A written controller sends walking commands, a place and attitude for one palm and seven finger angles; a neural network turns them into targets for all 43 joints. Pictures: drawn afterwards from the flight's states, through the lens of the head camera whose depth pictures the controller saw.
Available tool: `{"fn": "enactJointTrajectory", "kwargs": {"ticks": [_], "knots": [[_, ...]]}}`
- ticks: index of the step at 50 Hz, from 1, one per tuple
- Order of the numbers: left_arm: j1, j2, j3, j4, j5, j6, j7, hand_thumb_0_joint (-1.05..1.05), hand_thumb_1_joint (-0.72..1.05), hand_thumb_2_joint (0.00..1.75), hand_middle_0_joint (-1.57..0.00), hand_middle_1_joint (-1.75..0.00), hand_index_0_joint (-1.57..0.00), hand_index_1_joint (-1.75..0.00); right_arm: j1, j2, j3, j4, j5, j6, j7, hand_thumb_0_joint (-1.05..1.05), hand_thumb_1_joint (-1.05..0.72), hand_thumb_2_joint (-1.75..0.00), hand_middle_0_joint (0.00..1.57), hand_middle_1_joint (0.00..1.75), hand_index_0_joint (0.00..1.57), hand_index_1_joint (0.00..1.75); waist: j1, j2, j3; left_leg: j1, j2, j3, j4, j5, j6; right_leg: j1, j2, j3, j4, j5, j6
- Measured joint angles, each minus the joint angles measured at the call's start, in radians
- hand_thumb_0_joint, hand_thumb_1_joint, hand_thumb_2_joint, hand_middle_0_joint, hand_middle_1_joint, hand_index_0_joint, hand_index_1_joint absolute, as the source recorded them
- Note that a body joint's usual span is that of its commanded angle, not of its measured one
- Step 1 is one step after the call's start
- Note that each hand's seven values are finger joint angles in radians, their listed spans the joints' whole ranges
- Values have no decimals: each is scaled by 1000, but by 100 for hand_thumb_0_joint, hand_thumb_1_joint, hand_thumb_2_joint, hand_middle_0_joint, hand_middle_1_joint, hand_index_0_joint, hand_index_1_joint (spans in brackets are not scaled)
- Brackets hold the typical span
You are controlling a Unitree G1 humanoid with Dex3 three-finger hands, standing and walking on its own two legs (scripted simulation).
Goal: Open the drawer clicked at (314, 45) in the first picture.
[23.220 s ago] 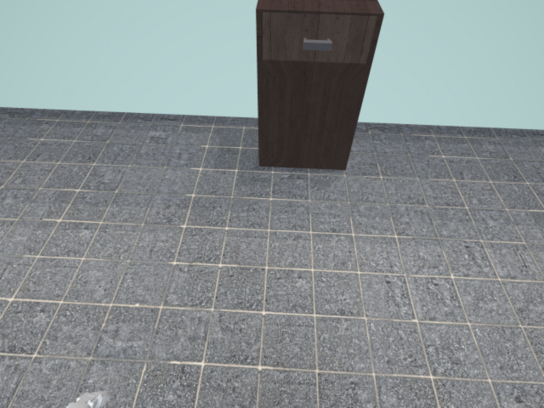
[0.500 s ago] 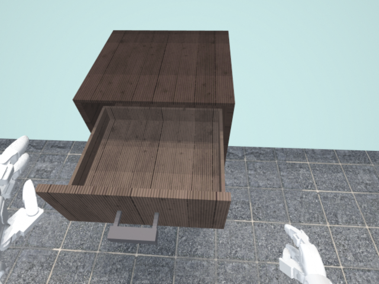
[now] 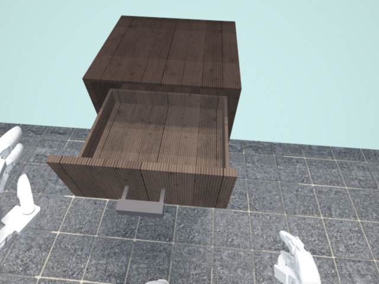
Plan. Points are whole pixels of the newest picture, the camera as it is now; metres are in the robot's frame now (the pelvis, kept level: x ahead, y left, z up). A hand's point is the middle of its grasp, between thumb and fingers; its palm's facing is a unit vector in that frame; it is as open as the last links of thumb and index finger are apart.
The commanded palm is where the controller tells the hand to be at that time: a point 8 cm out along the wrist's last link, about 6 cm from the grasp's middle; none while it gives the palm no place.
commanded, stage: step back with the hand held close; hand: left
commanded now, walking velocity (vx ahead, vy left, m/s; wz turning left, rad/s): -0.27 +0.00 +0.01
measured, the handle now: (142, 199) +0.32 +0.14 -0.06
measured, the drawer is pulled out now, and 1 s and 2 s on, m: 0.30 0.30 0.30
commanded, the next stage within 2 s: stop stepping back and stand still in 0.58 s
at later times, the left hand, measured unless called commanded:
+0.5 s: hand (57, 266) +0.13 +0.17 +0.17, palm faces +0.09 -0.84 -0.54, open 7.4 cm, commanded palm +0.05 +0.24 +0.19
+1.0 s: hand out of the picture -0.02 +0.18 +0.18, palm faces +0.30 -0.83 -0.47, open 7.4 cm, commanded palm -0.07 +0.23 +0.19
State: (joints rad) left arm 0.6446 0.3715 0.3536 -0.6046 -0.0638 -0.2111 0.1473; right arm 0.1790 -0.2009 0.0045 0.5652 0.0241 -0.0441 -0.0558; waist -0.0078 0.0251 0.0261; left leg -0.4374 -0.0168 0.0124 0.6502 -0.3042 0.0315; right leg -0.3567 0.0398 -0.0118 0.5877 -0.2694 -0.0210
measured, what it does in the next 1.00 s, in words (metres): walks backwards: right foot, then left foot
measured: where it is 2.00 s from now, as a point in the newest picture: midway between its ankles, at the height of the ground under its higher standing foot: outside the picture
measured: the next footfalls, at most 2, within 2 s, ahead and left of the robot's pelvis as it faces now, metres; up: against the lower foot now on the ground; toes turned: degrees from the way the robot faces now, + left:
right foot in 0.40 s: -0.20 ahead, -0.14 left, +0.00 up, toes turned -1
left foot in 0.68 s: -0.09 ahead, +0.08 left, +0.00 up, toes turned -3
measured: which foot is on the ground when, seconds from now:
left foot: down 0.00-0.46, up 0.48-0.66, down 0.68-0.90, up 0.92-1.00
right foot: down 0.00-0.08, up 0.10-0.38, down 0.40-1.00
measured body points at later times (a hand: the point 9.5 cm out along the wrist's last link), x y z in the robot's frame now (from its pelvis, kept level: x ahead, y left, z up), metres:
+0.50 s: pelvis -0.10 -0.03 +0.00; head -0.03 -0.03 +0.44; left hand +0.12 +0.21 +0.20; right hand +0.08 -0.26 -0.09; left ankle +0.04 +0.08 -0.72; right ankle -0.16 -0.12 -0.73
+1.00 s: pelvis -0.22 -0.04 +0.01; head -0.21 -0.04 +0.46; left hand -0.04 +0.22 +0.20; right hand -0.07 -0.27 -0.08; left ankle -0.19 +0.08 -0.69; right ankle -0.18 -0.13 -0.73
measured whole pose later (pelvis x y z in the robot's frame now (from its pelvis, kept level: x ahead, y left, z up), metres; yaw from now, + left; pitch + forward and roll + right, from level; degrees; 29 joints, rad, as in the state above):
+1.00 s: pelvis -0.22 -0.04 +0.01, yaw -4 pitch +0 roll +1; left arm 0.68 0.40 0.38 -0.62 -0.06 -0.19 0.16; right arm 0.21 -0.18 0.02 0.59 0.02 -0.05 -0.04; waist -0.01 -0.02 0.01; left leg -0.44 -0.02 0.00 0.85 -0.39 0.01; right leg -0.32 0.00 -0.07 0.54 -0.23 -0.06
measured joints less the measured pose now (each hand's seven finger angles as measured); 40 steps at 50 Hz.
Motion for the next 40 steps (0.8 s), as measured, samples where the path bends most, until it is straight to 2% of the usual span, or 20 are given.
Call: {"fn": "enactJointTrajectory", "kwargs": {"ticks": [2, 4, 9, 11, 15, 20, 23, 24, 25, 28, 30, 32, 33, 34, 35, 37, 40], "knots": [[2, 4, -3, -9, 2, -4, 3, 2, 89, 89, -22, -30, -21, -30, 6, -5, -1, 4, -4, 2, -2, 1, -90, -90, 20, 30, 21, 30, -4, -6, 6, 6, 3, 1, -23, 75, 8, 2, 0, -4, -2, 5, 5], [7, 21, 10, -15, 5, -14, 5, 2, 89, 89, -22, -30, -21, -30, 8, -5, 0, 5, -3, 2, -6, 1, -90, -90, 20, 30, 21, 30, -2, -24, 10, 8, 1, 11, -31, 99, 21, -4, -3, 3, 5, 2, 12], [-7, 56, 61, -9, 13, -30, 15, 2, 89, 89, -22, -30, -21, -30, 10, 10, 0, -4, -22, -40, -10, 1, -90, -90, 20, 30, 20, 30, 3, -30, 5, -7, 14, 24, -66, 113, 30, -35, -5, 14, 171, -159, 22], [-8, 55, 71, -18, 6, -36, 16, 2, 89, 89, -22, -30, -21, -30, 1, 20, 2, 3, -29, -60, -1, 1, -90, -90, 20, 30, 20, 30, 11, -31, 2, -15, 28, 35, -86, 131, 29, -14, -13, 9, 182, -192, 28], [-20, 47, 57, -35, -3, -39, 0, 2, 89, 90, -21, -30, -21, -30, -34, 36, 17, 16, -38, -82, 20, 1, -90, -90, 20, 30, 20, 30, 26, -36, 9, -34, 59, 65, -122, 171, 18, 53, -27, 2, 109, -188, 38], [-37, 77, 52, -56, -19, -32, -36, 2, 89, 90, -21, -30, -21, -30, -85, 44, 35, 3, -38, -83, 38, 1, -90, -90, 20, 30, 21, 30, 18, -45, 42, -85, 85, 86, -139, 232, -4, 129, -28, -8, -43, -124, 33], [-31, 85, 43, -64, -30, -34, -64, 2, 89, 89, -21, -30, -21, -30, -102, 19, 28, -4, -25, -65, 42, 1, -90, -90, 20, 30, 21, 30, -5, 27, 85, -101, 129, 36, -140, 270, -21, 140, 29, -47, -81, -89, 3], [-14, 93, 43, -72, -33, -38, -71, 2, 89, 89, -22, -30, -21, -30, -93, 14, 23, -4, -14, -56, 42, 1, -90, -90, 20, 30, 21, 30, -12, 36, 88, -106, 129, 20, -119, 236, -24, 144, 37, -57, -84, -77, -5], [12, 100, 46, -78, -34, -43, -75, 2, 89, 89, -22, -30, -21, -30, -78, 11, 17, 1, -2, -46, 40, 1, -90, -90, 20, 30, 21, 30, -15, 30, 80, -110, 114, 6, -62, 153, -27, 143, 33, -60, -78, -74, -11], [84, 98, 57, -68, -21, -52, -61, 2, 88, 89, -22, -30, -22, -30, -28, 6, 2, 30, 7, -8, 16, 1, -90, -90, 20, 30, 21, 30, -13, -20, 16, -106, 32, -15, 182, -76, -41, 121, -6, -41, -61, -76, -19], [91, 77, 57, -29, -4, -46, -37, 1, 88, 89, -22, -30, -22, -30, -9, -3, -2, 46, 3, 12, -8, 1, -90, -90, 20, 30, 21, 30, -16, -40, -16, -58, 1, -9, 209, -137, -48, 112, -26, -32, -71, -62, -18], [64, 54, 49, 12, 8, -31, -12, 1, 88, 89, -22, -30, -22, -30, -3, -17, -4, 48, -1, 25, -28, 1, -90, -90, 20, 30, 20, 30, -22, -46, -27, 16, -5, -3, 104, -116, -47, 98, -34, -38, -73, -47, -13], [45, 44, 42, 24, 9, -21, -2, 1, 88, 89, -22, -30, -22, -30, -2, -26, -6, 45, -1, 29, -34, 1, -90, -90, 20, 30, 20, 30, -26, -42, -24, 58, 0, 0, 21, -50, -43, 87, -34, -46, -65, -44, -11], [26, 36, 33, 27, 8, -11, 5, 1, 89, 89, -22, -30, -21, -30, -3, -36, -10, 37, -1, 29, -36, 1, -90, -90, 20, 30, 20, 30, -29, -30, -18, 96, 16, -2, -63, 75, -32, 73, -26, -60, -49, -45, -9], [3, 35, 26, 27, 6, -3, 10, 1, 89, 89, -22, -30, -21, -30, -11, -37, -20, 38, 1, 28, -37, 1, -90, -90, 20, 30, 20, 30, -31, -35, -5, 110, 15, -4, -102, 79, -23, 55, -29, -67, -24, -49, -7], [-21, 38, 19, 23, 2, 5, 9, 2, 89, 89, -22, -30, -21, -30, -32, -17, -30, 39, 0, 22, -24, 1, -90, -90, 20, 30, 20, 30, -17, -79, 24, 107, -4, 16, -115, 64, -12, 20, -48, -43, 24, -77, 10], [10, 42, 13, -33, 1, 30, 5, 2, 89, 89, -21, -30, -21, -30, -32, 5, -19, 5, -15, -12, -3, 1, -90, -90, 20, 30, 20, 30, -19, -83, 36, 84, 6, 14, -120, 84, -15, 2, -40, -26, 63, -146, 26]]}}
